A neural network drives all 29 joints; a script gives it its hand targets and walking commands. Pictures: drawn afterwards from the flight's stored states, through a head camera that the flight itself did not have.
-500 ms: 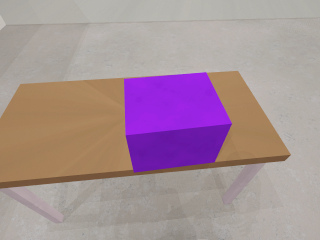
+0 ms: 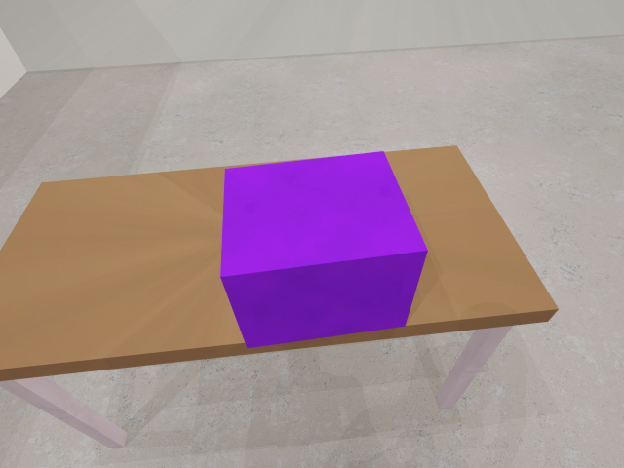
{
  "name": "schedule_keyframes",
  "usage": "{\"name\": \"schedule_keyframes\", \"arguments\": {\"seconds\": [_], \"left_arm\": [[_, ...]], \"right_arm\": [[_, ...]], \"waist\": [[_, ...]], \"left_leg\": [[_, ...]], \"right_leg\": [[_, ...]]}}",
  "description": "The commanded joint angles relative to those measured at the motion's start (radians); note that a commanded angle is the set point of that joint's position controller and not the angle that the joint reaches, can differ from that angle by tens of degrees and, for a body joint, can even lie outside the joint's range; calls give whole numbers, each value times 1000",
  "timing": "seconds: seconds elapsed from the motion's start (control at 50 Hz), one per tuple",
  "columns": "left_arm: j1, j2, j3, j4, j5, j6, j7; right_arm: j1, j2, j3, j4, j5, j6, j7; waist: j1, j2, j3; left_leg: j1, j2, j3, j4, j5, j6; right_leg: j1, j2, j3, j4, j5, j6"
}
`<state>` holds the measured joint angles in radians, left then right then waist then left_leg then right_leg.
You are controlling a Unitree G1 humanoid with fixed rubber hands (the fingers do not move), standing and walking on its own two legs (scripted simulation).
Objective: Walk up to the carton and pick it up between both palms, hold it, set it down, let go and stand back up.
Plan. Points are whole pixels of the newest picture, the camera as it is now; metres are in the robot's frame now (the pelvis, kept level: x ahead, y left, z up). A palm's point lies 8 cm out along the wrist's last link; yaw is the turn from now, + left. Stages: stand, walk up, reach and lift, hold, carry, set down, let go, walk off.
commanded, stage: walk up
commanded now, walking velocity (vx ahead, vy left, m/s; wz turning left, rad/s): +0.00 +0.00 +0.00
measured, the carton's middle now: (316, 248) +0.47 +0.02 -0.03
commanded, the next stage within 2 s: stand in 0.08 s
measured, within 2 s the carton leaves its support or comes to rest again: neither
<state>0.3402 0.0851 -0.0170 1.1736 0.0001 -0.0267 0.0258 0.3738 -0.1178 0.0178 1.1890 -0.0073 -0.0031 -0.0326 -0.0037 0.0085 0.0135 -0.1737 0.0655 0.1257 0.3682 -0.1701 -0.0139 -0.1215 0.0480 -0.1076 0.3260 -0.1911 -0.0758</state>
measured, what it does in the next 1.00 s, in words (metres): stands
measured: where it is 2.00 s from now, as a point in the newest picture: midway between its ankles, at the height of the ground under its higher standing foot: outside the picture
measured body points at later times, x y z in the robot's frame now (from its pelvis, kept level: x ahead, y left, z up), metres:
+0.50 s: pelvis +0.02 +0.00 +0.00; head +0.03 +0.00 +0.45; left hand -0.02 +0.19 -0.16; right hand -0.03 -0.19 -0.17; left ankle +0.02 +0.13 -0.75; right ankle -0.01 -0.07 -0.75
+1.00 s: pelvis +0.00 +0.00 -0.04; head +0.05 +0.01 +0.41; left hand +0.10 +0.24 -0.19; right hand +0.11 -0.24 -0.17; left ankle +0.02 +0.13 -0.75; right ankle -0.01 -0.07 -0.75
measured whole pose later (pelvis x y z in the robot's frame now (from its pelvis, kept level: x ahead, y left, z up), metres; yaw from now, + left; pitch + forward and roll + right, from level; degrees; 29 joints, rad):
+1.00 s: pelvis +0.00 +0.00 -0.04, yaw +1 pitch +6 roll +0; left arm 0.00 0.24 0.03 0.85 -0.15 0.57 0.05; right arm 0.04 -0.21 -0.05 0.84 0.10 0.40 0.03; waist -0.01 -0.04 0.01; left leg -0.52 0.04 0.05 0.74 -0.32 -0.02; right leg -0.47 0.02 -0.09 0.75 -0.37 -0.07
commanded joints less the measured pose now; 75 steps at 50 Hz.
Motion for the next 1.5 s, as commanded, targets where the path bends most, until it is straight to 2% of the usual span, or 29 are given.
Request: {"name": "schedule_keyframes", "arguments": {"seconds": [0.0,0.42,0.8,0.82,0.84,0.86,0.88,0.9,0.92,0.94,0.96,0.98,1.0,1.02,1.04,1.06,1.08,1.1,1.12,1.14,1.16,1.22,1.28,1.32,1.36,1.4,1.44,1.46,1.48], "left_arm": [[83,69,8,-10,0,-11,6],[101,67,6,-3,1,-17,13],[115,61,8,0,2,-17,17],[-990,302,31,-318,-97,188,-45],[-810,345,29,-304,-101,308,-10],[-810,270,23,-304,-134,425,5],[-694,230,9,-397,-193,526,25],[-684,123,22,-545,-196,592,36],[-638,119,49,-631,-190,643,36],[-589,144,60,-670,-180,684,18],[-511,179,62,-726,-166,725,-2],[-494,201,75,-688,-118,752,-34],[-439,182,89,-630,-52,776,-74],[-379,160,104,-613,4,804,-116],[-298,146,127,-641,46,840,-151],[-222,117,149,-758,85,902,-157],[-194,142,129,-791,111,955,-159],[-117,101,110,-844,107,982,-157],[-76,97,85,-977,112,1005,-164],[-28,87,75,-1025,98,1015,-158],[-35,90,74,-1078,101,1020,-139],[-164,121,69,-1160,126,958,-73],[-298,118,53,-1195,85,800,-11],[-395,126,22,-1163,5,674,20],[-453,132,-7,-1138,-78,586,48],[-466,146,-32,-1110,-147,549,65],[-453,173,-36,-1068,-179,542,63],[-434,176,-39,-1054,-181,552,61],[-421,196,-27,-1002,-178,564,48]], "right_arm": [[80,-51,-4,-2,0,-13,-6],[87,-22,-10,13,0,-18,-12],[75,-20,-16,20,0,-12,-14],[-1077,-137,-201,-403,-55,39,45],[-840,-89,-206,-352,-81,149,61],[-847,-76,-186,-427,-52,241,66],[-693,-71,-138,-516,15,340,79],[-648,-44,-77,-596,89,390,92],[-605,-32,-18,-629,159,426,98],[-552,-18,47,-623,211,456,96],[-450,-19,85,-616,245,488,103],[-387,2,128,-509,274,508,104],[-355,-13,179,-388,325,515,91],[-377,-54,219,-331,384,530,71],[-371,-111,223,-361,428,548,51],[-296,-161,182,-442,433,565,35],[-309,-200,142,-458,393,551,16],[-305,-241,128,-449,368,527,-4],[-352,-265,79,-444,363,505,-10],[-346,-289,54,-507,324,487,-15],[-381,-294,36,-548,292,476,-8],[-424,-297,-31,-686,193,420,57],[-409,-247,-104,-782,117,307,131],[-471,-245,-157,-816,85,229,166],[-488,-239,-177,-830,68,189,182],[-464,-218,-160,-808,75,191,187],[-435,-204,-126,-764,107,213,190],[-433,-206,-114,-742,117,228,195],[-423,-199,-94,-710,133,243,193]], "waist": [[4,-13,85],[1,3,85],[2,-7,94],[-95,-135,-102],[-105,-168,45],[-47,-200,-69],[23,-169,-213],[61,-109,-359],[59,-75,-463],[29,-99,-486],[-6,-82,-465],[-51,-36,-392],[-83,16,-350],[-91,61,-378],[-74,74,-395],[-35,111,-345],[-34,102,-187],[-35,91,-102],[-55,88,-90],[-53,79,-4],[-40,46,28],[-52,73,57],[-48,78,-128],[-31,54,-292],[-27,12,-408],[-23,-12,-451],[-14,-4,-454],[-1,9,-441],[5,18,-398]], "left_leg": [[-9,72,-91,-46,14,10],[18,78,-92,-36,68,15],[28,77,-86,-37,69,12],[-416,16,-89,209,-126,41],[-530,-3,-101,266,-287,28],[-537,3,-105,270,-250,0],[-550,-15,-95,336,-174,-38],[-564,-18,-113,351,-141,-47],[-551,-32,-123,363,-142,-39],[-528,-45,-126,384,-96,-24],[-484,-56,-127,391,-40,-17],[-414,-68,-121,442,74,-22],[-301,-75,-132,478,172,-37],[-157,-65,-130,474,234,-58],[-55,-50,-113,427,246,-76],[-36,-22,-102,275,14,-104],[-6,10,-124,231,-10,-110],[26,-2,-141,209,139,-100],[104,-21,-154,198,191,-89],[91,-21,-147,186,221,-84],[14,-19,-158,148,151,-81],[20,-19,-195,139,165,-100],[106,5,-214,157,80,-84],[144,21,-206,215,57,-63],[121,21,-187,266,46,-42],[85,16,-164,282,46,-27],[67,10,-150,284,85,-22],[41,3,-145,260,42,-21],[19,8,-136,248,54,-23]], "right_leg": [[-90,-161,165,-104,-4,14],[-64,-155,147,-54,129,13],[-50,-155,148,-56,152,14],[-155,-129,175,191,-224,50],[-156,-176,249,243,-456,54],[-12,-193,338,184,-480,79],[60,-226,433,188,-298,124],[74,-254,489,214,-70,173],[67,-266,455,272,197,207],[28,-264,384,353,555,234],[-20,-242,313,409,678,212],[-135,-203,253,439,798,173],[-275,-168,206,426,806,130],[-356,-133,163,386,732,91],[-350,-104,130,324,602,61],[-263,-73,136,216,83,0],[-263,-43,71,203,38,-6],[-217,-7,36,196,142,3],[-264,28,11,171,150,24],[-312,36,-7,153,118,32],[-286,33,3,140,5,45],[-362,23,-49,153,-49,53],[-461,1,-80,209,-22,39],[-546,-25,-50,254,-6,21],[-576,-53,0,281,-8,17],[-557,-66,26,297,2,21],[-535,-69,40,294,24,21],[-513,-69,47,270,-24,17],[-495,-68,42,261,-7,13]]}}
